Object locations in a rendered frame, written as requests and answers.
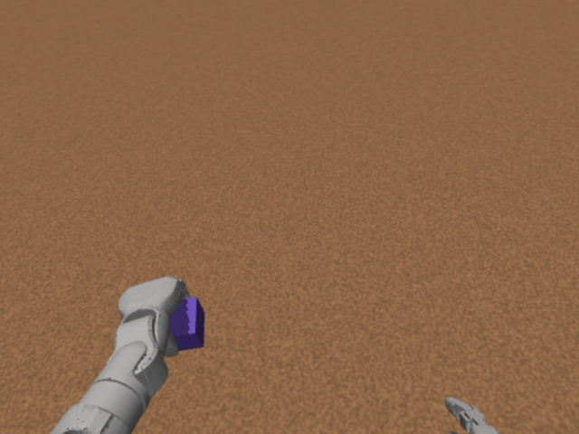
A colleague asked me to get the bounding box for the left robot hand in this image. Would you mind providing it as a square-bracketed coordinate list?
[119, 277, 190, 357]

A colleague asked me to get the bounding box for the right robot hand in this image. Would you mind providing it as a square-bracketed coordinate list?
[445, 397, 498, 434]

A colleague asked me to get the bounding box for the left robot arm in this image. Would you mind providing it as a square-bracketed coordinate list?
[50, 305, 170, 434]

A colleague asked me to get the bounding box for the small box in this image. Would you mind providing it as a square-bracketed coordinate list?
[169, 297, 204, 351]

